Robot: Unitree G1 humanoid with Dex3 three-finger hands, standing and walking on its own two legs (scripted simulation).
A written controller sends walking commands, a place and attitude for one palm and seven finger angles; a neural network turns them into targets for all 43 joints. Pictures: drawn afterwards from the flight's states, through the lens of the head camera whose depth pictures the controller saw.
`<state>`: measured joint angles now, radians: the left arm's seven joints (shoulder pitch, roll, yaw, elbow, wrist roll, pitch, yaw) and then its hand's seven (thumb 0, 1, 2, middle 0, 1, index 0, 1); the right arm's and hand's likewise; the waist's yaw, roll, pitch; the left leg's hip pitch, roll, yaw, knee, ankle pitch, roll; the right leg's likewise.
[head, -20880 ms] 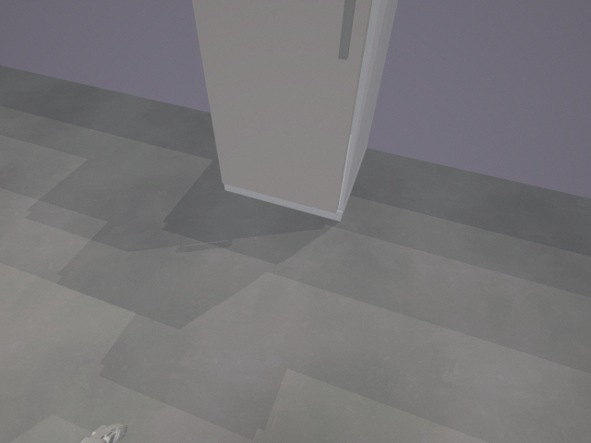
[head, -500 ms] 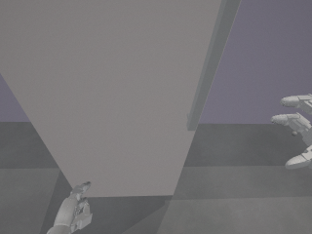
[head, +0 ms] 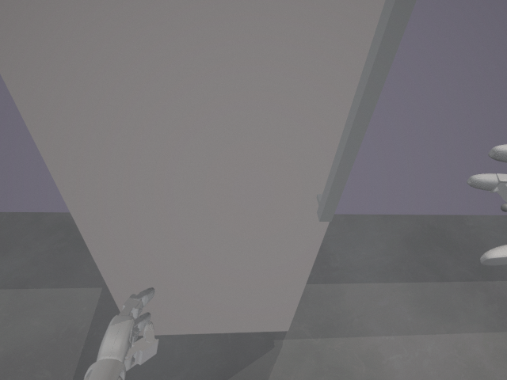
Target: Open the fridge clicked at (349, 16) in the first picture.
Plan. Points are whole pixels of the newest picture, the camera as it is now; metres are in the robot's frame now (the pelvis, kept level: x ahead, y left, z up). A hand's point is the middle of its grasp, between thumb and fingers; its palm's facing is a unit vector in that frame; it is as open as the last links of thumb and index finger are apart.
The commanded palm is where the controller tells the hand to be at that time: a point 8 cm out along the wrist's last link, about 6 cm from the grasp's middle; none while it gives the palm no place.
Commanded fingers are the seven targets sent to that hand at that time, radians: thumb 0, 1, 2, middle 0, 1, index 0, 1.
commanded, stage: move the hooked fingers beside the handle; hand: right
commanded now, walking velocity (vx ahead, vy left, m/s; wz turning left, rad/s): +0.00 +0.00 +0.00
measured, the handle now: (351, 120) +0.45 -0.13 +0.24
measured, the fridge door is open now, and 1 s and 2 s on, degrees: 0 0 0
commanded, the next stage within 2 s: none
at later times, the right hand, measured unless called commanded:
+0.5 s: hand (463, 200) +0.30 -0.26 +0.21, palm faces -0.02 +0.99 -0.11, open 14.0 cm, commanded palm +0.27 -0.30 +0.22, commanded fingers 0.00 0.50 -0.30 0.30 1.20 0.30 1.20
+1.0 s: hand (427, 180) +0.35 -0.23 +0.20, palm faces -0.01 +1.00 -0.07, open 14.0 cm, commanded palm +0.32 -0.28 +0.21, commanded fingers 0.00 0.50 -0.30 0.30 1.20 0.30 1.20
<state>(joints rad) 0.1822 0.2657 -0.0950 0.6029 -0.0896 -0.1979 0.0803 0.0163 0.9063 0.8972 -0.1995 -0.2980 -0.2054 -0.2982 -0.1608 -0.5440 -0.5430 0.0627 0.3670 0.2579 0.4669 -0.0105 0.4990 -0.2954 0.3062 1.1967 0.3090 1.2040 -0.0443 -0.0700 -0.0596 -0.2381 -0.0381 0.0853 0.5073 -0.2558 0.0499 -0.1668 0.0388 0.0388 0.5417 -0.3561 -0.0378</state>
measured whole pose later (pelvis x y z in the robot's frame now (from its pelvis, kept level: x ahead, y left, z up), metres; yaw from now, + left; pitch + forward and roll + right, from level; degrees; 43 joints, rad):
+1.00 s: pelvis +0.00 -0.02 +0.00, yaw +0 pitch +0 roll +1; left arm 0.20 0.26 -0.08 0.61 -0.09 -0.16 0.08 0.02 0.91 0.90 -0.20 -0.30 -0.21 -0.30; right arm -0.36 -0.41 -0.33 0.18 0.26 0.29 0.31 -0.01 0.50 -0.30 0.30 1.20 0.30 1.20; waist -0.02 -0.07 -0.04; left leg -0.27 -0.01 0.06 0.51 -0.25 0.02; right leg -0.18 0.07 0.02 0.50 -0.33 -0.06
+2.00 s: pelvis -0.01 -0.01 +0.00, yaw +1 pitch +1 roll +0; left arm 0.22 0.28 -0.06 0.61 -0.10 -0.10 0.09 0.01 0.91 0.90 -0.20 -0.30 -0.20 -0.30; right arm -0.47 -0.39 -0.28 0.37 0.24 0.25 0.27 -0.01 0.50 -0.30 0.30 1.20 0.30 1.20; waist 0.01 -0.06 -0.04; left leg -0.29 -0.02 0.06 0.50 -0.23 0.04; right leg -0.20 0.06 0.02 0.50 -0.32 -0.05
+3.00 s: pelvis +0.00 -0.01 +0.00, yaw +1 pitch +1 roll +0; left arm 0.21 0.26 -0.07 0.59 -0.09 -0.07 0.08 0.01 0.91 0.90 -0.20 -0.30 -0.21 -0.30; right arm -0.48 -0.38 -0.26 0.33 0.23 0.29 0.23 -0.01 0.50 -0.30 0.30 1.20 0.30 1.20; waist 0.01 -0.07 -0.05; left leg -0.28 -0.01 0.06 0.49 -0.24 0.03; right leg -0.19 0.06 0.01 0.48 -0.32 -0.06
